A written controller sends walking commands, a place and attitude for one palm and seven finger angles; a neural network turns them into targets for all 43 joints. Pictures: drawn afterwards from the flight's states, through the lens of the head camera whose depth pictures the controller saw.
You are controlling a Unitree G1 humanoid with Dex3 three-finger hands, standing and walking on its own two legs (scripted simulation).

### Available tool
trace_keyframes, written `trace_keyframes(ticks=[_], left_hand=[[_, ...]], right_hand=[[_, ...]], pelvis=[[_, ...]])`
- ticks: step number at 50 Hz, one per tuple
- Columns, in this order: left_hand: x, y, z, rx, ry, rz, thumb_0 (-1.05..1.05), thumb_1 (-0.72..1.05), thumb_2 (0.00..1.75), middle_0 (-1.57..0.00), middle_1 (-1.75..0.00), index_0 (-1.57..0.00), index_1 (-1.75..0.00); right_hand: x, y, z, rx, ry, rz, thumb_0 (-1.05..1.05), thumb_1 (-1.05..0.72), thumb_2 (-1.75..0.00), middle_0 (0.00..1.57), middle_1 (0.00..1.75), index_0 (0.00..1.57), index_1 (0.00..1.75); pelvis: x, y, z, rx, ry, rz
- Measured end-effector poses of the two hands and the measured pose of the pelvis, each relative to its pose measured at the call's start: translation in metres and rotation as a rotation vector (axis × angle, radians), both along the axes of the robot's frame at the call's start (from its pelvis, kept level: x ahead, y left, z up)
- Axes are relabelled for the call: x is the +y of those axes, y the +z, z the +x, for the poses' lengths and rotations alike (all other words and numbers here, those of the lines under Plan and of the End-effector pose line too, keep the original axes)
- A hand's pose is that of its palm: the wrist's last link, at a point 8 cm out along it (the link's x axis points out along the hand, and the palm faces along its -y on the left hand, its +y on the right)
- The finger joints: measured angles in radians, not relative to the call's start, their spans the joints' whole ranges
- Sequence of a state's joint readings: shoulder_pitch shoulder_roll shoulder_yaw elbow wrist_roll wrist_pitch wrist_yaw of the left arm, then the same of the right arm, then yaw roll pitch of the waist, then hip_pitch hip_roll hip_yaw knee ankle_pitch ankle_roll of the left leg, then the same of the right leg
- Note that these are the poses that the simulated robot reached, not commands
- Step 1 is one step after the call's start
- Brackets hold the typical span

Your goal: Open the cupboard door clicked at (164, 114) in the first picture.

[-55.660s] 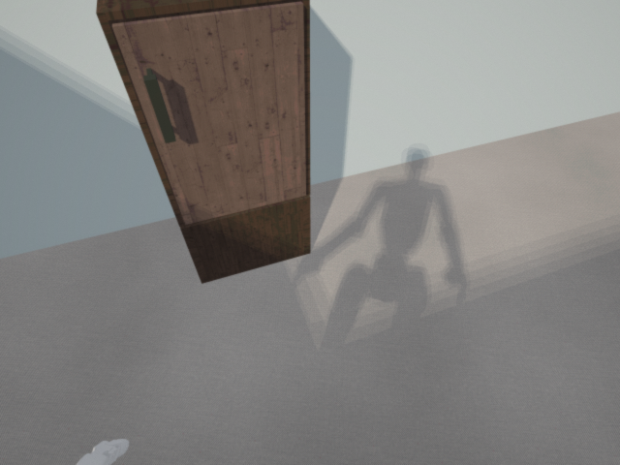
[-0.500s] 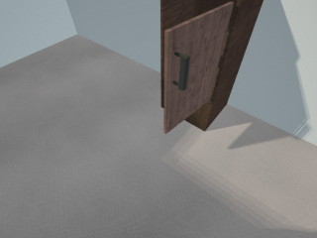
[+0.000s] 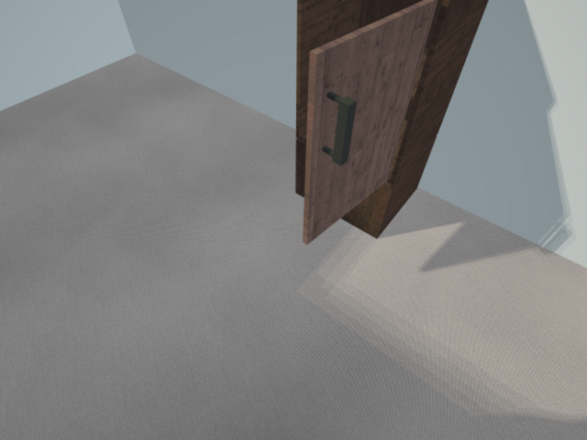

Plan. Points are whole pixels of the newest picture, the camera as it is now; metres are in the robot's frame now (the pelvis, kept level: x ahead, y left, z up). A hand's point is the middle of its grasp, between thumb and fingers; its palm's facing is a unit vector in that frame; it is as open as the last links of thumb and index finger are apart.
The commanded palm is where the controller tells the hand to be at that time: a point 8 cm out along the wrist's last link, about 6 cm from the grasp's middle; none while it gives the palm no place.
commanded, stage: look to check the result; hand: left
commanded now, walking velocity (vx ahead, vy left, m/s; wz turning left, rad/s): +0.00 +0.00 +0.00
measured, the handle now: (336, 129) +0.72 -0.05 +0.00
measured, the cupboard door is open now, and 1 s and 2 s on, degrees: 82 82 82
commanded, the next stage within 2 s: stand and wait in 0.36 s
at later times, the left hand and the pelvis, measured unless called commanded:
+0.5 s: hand out of the picture +0.05 +0.21 -0.17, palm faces +0.01 -0.96 -0.26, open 7.4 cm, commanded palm none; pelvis +0.01 +0.00 +0.00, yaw +0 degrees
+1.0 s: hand out of the picture +0.09 +0.23 -0.16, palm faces -0.01 -0.95 -0.31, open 7.4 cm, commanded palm none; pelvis +0.02 -0.01 +0.00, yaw +0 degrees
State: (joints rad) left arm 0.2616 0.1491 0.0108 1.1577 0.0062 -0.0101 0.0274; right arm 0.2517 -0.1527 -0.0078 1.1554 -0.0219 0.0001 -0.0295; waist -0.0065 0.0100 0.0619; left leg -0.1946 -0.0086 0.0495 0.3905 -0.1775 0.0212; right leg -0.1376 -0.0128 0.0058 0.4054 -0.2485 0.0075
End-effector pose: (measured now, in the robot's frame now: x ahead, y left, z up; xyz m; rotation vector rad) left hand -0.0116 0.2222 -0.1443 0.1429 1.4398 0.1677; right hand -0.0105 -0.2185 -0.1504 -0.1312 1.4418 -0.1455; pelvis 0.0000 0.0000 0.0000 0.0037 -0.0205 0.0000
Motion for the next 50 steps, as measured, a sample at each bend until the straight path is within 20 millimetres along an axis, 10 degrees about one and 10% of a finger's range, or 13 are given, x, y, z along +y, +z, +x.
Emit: trace_keyframes(ticks=[50], left_hand=[[0.050, 0.023, 0.093, -0.155, -0.082, 0.121, 0.01, 0.91, 0.90, -0.21, -0.30, -0.20, -0.30]], right_hand=[[-0.067, 0.021, 0.090, -0.144, 0.072, -0.129, 0.01, -0.91, -0.89, 0.20, 0.30, 0.20, 0.30]], pelvis=[[-0.007, 0.004, 0.022, 0.009, 0.002, 0.002]])
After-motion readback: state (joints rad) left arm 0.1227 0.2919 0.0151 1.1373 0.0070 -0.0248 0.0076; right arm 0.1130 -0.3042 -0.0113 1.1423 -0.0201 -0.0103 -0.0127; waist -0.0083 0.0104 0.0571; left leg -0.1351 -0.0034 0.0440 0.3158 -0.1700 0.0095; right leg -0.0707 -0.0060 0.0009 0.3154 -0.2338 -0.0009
